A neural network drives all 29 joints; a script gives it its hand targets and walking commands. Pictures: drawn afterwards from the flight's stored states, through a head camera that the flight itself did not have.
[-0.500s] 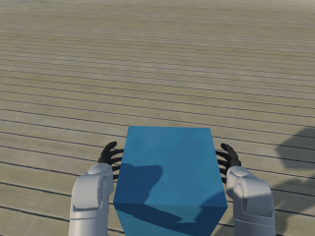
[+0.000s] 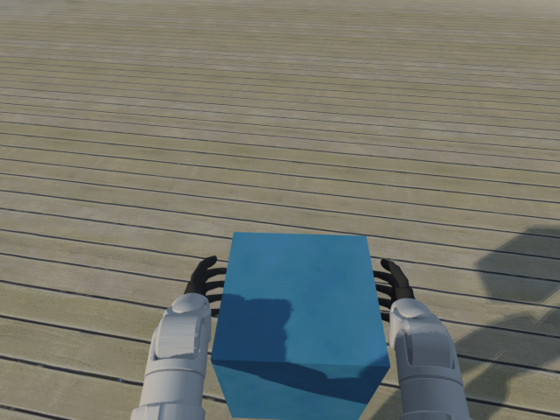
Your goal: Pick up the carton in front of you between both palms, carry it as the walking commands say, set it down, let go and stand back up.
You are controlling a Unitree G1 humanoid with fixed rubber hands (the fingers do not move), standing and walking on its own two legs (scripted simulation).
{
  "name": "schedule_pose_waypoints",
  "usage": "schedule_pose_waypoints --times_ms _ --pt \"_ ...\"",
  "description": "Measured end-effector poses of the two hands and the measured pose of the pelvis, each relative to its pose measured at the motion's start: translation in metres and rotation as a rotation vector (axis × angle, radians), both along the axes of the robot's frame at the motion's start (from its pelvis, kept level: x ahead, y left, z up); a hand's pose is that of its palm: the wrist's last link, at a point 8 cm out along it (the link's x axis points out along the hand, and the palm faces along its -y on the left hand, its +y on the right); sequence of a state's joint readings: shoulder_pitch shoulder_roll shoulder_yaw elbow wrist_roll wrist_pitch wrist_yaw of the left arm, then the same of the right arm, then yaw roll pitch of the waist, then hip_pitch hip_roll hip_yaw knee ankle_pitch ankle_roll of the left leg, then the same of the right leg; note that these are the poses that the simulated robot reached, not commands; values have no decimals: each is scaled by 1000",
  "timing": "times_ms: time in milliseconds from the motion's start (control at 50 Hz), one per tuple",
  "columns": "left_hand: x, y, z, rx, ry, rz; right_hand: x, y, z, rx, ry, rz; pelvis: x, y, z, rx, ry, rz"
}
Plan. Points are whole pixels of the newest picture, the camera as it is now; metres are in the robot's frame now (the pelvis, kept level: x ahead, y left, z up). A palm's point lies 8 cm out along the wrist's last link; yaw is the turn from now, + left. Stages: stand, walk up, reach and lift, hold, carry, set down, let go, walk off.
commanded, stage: carry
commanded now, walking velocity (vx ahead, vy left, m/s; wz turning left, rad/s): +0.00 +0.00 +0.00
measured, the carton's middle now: (296, 330) +0.29 +0.00 -0.04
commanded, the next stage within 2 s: hold in 0.34 s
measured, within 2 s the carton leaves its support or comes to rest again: neither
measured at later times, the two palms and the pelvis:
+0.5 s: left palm (182, 315) +0.27 +0.16 +0.04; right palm (393, 312) +0.28 -0.14 +0.04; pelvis -0.01 +0.00 +0.01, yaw +3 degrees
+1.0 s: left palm (175, 325) +0.24 +0.16 +0.06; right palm (392, 306) +0.28 -0.13 +0.06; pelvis -0.03 -0.02 +0.01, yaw +7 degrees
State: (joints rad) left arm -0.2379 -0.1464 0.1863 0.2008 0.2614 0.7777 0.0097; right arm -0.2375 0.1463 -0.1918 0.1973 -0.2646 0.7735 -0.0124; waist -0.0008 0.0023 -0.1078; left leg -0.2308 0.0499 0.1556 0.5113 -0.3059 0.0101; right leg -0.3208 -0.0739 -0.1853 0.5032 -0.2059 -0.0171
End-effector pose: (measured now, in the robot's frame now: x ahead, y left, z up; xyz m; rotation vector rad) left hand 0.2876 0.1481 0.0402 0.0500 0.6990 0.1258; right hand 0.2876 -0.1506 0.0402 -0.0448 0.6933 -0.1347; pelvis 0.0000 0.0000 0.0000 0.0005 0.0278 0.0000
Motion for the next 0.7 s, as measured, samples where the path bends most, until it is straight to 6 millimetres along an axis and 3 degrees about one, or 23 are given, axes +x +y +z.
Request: schedule_pose_waypoints --times_ms 340,440,580,700 --pt "-1 3 2 -5 -46 8 0 3 3 7 -46 -3 -6 2 -1 0 3 1" --pt "-12 7 3 8 -30 10 -8 7 3 -5 -30 19 -9 2 6 -1 -89 42" --pt "-32 23 8 6 -34 83 -7 24 7 0 -35 87 -18 -2 8 6 -147 77" --pt "-41 24 12 3 -39 110 -8 25 12 5 -40 107 -25 -7 7 7 -173 102"
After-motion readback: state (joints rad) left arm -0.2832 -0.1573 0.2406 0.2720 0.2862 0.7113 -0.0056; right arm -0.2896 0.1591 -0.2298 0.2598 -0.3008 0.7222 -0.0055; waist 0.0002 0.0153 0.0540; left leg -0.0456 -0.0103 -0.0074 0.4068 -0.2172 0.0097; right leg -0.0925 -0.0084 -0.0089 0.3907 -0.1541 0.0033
